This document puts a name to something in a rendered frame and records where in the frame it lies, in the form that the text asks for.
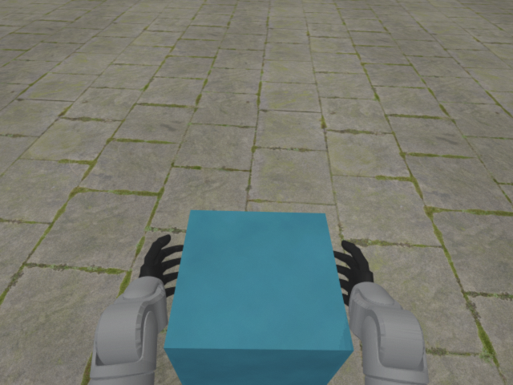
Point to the robot right forearm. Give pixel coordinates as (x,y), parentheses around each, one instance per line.
(393,346)

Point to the robot right hand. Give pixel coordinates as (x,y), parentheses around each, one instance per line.
(359,268)

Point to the robot left hand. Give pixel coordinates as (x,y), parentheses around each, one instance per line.
(153,265)

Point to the carton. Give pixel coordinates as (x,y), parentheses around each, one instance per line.
(257,301)

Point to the robot left forearm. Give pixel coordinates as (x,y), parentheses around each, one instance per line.
(125,343)

